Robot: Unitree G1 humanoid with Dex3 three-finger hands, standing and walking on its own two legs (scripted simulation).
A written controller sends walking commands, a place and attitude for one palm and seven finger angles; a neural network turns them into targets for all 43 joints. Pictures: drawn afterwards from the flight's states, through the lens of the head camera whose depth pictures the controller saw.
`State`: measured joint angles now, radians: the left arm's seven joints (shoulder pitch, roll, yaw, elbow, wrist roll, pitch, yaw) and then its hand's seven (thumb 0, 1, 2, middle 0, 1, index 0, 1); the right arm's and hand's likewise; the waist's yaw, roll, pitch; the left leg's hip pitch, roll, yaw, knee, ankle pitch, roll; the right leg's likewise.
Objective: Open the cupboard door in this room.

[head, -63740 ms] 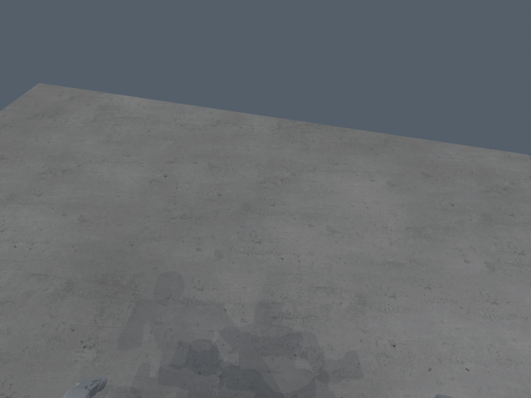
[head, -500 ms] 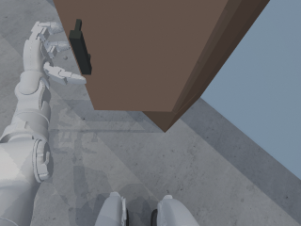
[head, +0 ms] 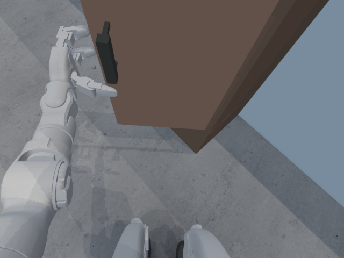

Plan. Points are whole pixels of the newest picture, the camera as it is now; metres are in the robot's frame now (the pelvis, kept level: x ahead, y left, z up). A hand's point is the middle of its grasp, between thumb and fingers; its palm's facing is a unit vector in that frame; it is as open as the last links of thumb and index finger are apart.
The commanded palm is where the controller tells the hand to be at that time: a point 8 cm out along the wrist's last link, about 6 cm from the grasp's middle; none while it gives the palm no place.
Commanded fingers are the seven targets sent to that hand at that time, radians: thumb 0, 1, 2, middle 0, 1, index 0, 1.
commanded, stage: slide the fingers in behind the handle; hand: left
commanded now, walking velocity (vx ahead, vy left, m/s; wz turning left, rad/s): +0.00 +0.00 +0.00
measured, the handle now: (109, 54) +0.56 +0.14 +0.07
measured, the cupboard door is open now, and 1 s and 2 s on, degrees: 45 45 45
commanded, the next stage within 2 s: move the hooked fingers beside the handle in 0.18 s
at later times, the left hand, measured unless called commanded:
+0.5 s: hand (93, 68) +0.51 +0.17 +0.07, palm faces +0.03 -1.00 -0.02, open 15.1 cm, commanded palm +0.50 +0.16 +0.07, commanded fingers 0.00 -0.50 0.30 -0.30 -1.20 -0.30 -1.20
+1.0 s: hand (90, 65) +0.52 +0.18 +0.07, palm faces +0.00 -1.00 -0.01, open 14.5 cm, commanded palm +0.51 +0.19 +0.07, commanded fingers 0.00 -0.50 0.30 -0.30 -1.20 -0.30 -1.20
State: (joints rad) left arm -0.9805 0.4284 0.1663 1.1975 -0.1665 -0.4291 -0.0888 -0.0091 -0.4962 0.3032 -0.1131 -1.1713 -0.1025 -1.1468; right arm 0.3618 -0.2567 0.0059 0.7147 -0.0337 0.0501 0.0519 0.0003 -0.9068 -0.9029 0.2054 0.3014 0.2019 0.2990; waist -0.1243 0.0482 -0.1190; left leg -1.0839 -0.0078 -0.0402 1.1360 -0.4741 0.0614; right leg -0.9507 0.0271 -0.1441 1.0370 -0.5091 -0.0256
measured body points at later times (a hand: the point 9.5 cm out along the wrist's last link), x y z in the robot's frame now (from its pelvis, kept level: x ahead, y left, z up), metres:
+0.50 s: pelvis +0.00 +0.00 +0.00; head +0.14 +0.03 +0.43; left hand +0.51 +0.22 +0.07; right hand +0.00 -0.26 -0.11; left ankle +0.02 +0.07 -0.65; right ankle -0.01 -0.12 -0.65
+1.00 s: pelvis +0.00 +0.00 +0.00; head +0.15 +0.02 +0.42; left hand +0.52 +0.23 +0.07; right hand -0.01 -0.27 -0.11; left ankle +0.02 +0.07 -0.65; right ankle -0.01 -0.12 -0.65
